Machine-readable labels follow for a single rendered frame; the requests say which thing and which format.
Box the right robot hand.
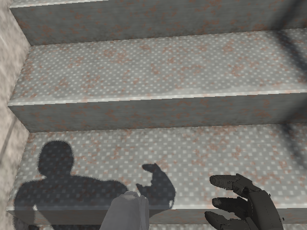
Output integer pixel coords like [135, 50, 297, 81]
[204, 173, 285, 230]

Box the left robot shin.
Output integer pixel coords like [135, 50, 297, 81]
[111, 191, 139, 203]

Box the robot left thigh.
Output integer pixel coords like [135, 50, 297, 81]
[99, 194, 150, 230]

